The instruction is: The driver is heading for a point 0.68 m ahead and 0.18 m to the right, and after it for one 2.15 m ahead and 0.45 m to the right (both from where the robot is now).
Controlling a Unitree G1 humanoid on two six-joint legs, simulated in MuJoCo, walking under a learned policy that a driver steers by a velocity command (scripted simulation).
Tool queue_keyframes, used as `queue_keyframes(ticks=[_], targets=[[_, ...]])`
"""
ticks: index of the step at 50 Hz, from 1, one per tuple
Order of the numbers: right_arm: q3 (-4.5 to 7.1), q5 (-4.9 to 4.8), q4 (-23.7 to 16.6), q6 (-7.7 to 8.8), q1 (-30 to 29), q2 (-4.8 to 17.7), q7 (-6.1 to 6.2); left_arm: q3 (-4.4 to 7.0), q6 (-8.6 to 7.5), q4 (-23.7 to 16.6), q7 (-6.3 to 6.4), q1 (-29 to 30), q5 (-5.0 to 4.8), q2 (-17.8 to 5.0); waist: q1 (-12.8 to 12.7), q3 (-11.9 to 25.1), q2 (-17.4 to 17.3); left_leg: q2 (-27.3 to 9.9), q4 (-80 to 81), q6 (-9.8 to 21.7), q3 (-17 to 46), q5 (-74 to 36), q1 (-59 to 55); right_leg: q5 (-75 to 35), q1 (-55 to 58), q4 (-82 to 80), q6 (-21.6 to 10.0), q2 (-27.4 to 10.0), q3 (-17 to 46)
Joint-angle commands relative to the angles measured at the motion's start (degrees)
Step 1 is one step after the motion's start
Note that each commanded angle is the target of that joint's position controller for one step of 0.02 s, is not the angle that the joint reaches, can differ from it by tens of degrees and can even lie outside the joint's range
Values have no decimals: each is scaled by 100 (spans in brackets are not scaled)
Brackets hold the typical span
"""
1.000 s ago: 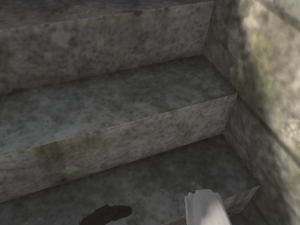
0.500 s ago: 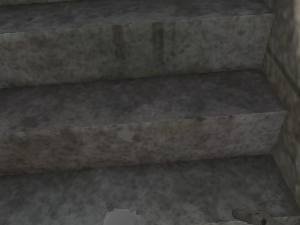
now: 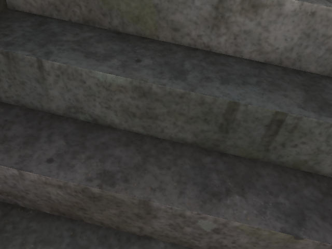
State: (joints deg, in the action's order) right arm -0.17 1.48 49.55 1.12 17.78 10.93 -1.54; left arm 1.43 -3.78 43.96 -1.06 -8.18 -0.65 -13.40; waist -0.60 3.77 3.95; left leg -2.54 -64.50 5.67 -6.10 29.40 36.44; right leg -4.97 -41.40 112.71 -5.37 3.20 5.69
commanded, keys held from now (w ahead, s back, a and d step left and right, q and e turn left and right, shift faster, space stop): w+e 0.30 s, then e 0.50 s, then w+e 0.14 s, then w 0.06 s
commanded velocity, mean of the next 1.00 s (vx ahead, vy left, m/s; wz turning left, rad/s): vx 0.26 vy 0.00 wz -0.44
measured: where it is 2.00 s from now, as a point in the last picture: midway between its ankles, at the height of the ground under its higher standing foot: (250, 118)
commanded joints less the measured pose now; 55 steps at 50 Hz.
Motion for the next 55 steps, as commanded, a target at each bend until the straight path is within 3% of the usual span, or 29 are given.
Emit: queue_keyframes(ticks=[1,9,12,14,16,17,18,19,21,22,23,24,25,26,28,30,33,35,42,45,46,47,48,49,50,51,52,53,55], targets=[[-75,76,-61,281,55,-100,14,-342,-78,-262,58,15,17,548,54,-184,-927,-1337,3486,-210,2636,72,-1626,-694,-2373,813,-206,230,1045],[-250,261,689,193,448,-342,117,-592,111,-573,15,748,-72,1152,55,-819,-1015,-1235,4523,-858,442,-1800,-1872,-579,-4992,2455,-100,109,300],[-302,58,898,217,1019,-243,297,-751,89,-916,72,1729,-209,1071,417,-1014,-1193,-1109,5519,-517,55,-1705,-1258,-513,-4747,1202,75,103,-702],[-153,-21,1144,261,1347,314,471,-896,161,-1146,-14,1936,-174,1240,358,-645,-1514,-1375,6489,-149,26,-2239,-2116,414,-4604,540,118,-407,-1139],[-154,101,1377,114,1452,205,463,-897,230,-1094,-138,1845,-127,1172,253,-274,-891,-1252,6122,-65,-288,-2986,-3442,955,-4568,479,-71,-569,-1165],[-183,95,1322,13,1245,223,441,-951,209,-1138,-207,1874,-94,1238,118,-64,-624,-1060,6041,-124,-780,-4477,-3393,1096,-3691,-339,-240,-512,-1489],[-216,-54,1182,40,664,376,420,-879,137,-1204,-289,1983,-129,1032,-268,269,-718,-934,5939,-203,-1274,-8193,-2454,1367,-1411,-1995,-498,-278,-2211],[-166,-225,1298,60,1224,741,461,-846,102,-1231,-281,1887,54,847,-287,970,-1181,-1165,5489,89,-939,-11745,-2606,2032,64,-2410,-565,112,-2505],[28,-237,1033,96,746,1558,529,-464,271,-612,-292,312,259,-77,-905,1436,-1995,-1864,3684,465,-590,-15056,-4531,3893,322,-3767,-684,449,-2138],[124,-219,671,116,249,1781,502,-332,323,-413,-394,-129,245,-345,-1126,1606,-1861,-1700,2604,532,-517,-14779,-4527,3813,961,-5003,-688,487,-1355],[166,-12,335,302,43,1697,392,-112,454,-260,-391,-732,397,-862,-1236,1896,-864,-1404,1514,499,-12,-12275,-3126,2717,2579,-5862,-978,29,297],[-59,88,-136,489,-400,652,38,-48,681,-67,-156,-765,427,-1030,-708,1855,1184,206,-922,113,182,-4179,-802,2945,3450,-8394,-1659,-1089,3529],[-31,-32,-489,522,-1297,351,-137,-153,715,-45,105,-711,601,-670,-555,1259,621,805,-3977,-87,1524,-2497,260,3233,2701,-9785,-1442,-1446,5101],[-78,-95,-811,552,-1405,39,-279,-322,631,-1,136,-388,592,-74,-166,446,-10,704,-5153,-16,1905,-2214,1227,3161,1999,-9332,-1152,-1459,4569],[-270,123,-1210,520,-1332,-339,-281,-428,392,388,44,-211,247,503,465,-558,-893,516,-6188,153,1609,-2356,2150,3157,944,-8412,-729,-1035,2888],[-398,163,-1302,579,-721,-404,-203,-346,312,491,-62,146,211,427,921,-542,-868,315,-6303,181,1544,-2592,2486,2191,1011,-8426,-252,-613,1734],[-487,178,-1425,508,-878,-207,-10,-225,392,258,-33,291,259,111,986,-300,-644,151,-5169,-100,824,-3141,2480,-279,950,-8181,256,-290,521],[-531,212,-1465,429,-1205,-426,103,-228,444,368,52,-268,373,121,723,42,-230,170,-6039,-279,456,-3390,2856,-1090,1272,-8010,107,-300,594],[-645,69,-2143,508,-2889,-949,208,-11,599,248,343,-1656,236,-7,-417,191,248,108,-5741,-856,510,-2683,5185,878,3586,-8851,-175,-747,2395],[-706,69,-2452,560,-3261,-968,234,29,515,266,406,-1730,323,-103,-416,170,519,28,-5360,-905,694,-2434,5741,1586,4312,-9406,-732,-1095,2896],[-909,194,-2846,530,-4046,-1215,272,175,633,149,553,-1675,12,-429,-560,-95,655,9,-3725,-775,367,-764,4736,1395,3520,-10612,-923,-1299,2735],[-853,280,-3041,480,-3996,-1125,249,164,747,255,647,-1591,38,-353,-244,-14,705,80,-2334,-549,329,217,2933,571,2830,-10747,-990,-1194,2268],[-617,248,-2837,430,-3171,-897,270,188,765,289,662,-1364,111,-486,340,687,947,386,-1559,-291,130,978,754,-2494,2585,-10349,-832,-1142,1423],[-239,126,-2508,480,-2348,-192,196,183,576,506,497,-1758,247,-666,544,1183,1030,835,-1655,-225,-896,1032,-368,-6046,2954,-9977,-1066,-1215,1063],[59,158,-2128,510,-1220,457,107,203,334,599,386,-1404,193,-803,1000,1619,821,559,-1289,50,95,730,-1260,-8577,3420,-8725,-1035,-1179,619],[231,276,-1655,514,218,1035,50,242,163,484,249,-1035,60,-896,1483,2334,-260,-117,25,636,2264,981,-2754,-8493,2663,-7112,-914,-875,643],[416,411,-1280,334,1105,1489,243,204,24,261,42,-529,17,-608,1685,2646,-2046,-1005,2841,1285,5220,2406,-3912,-5729,1250,-5207,-688,-102,630],[367,451,-1022,215,821,1307,431,110,-25,128,-88,51,88,-176,1505,2458,-3249,-1589,4575,1724,7712,2306,-3705,-109,196,-2031,-210,788,1255],[148,-3,-439,50,-120,349,534,-43,-59,-647,-332,437,94,270,405,-134,-1498,-1316,3923,1035,5513,2878,-1002,516,-1044,-361,-152,472,1314]])
Velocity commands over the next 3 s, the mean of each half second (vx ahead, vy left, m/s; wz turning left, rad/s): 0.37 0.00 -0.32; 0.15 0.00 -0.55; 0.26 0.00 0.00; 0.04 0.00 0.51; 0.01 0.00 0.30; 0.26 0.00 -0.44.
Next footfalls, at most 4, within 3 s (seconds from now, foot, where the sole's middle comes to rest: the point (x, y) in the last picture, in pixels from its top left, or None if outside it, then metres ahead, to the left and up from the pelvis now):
0.42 right None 0.31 -0.10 -0.49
0.98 left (166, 173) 0.59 0.00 -0.28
1.52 right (279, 197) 0.53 -0.33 -0.28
1.96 left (201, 76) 0.79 -0.07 -0.07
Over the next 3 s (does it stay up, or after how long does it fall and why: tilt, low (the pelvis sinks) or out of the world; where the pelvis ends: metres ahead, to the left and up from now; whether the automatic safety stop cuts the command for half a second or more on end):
stays up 0.85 -0.13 0.71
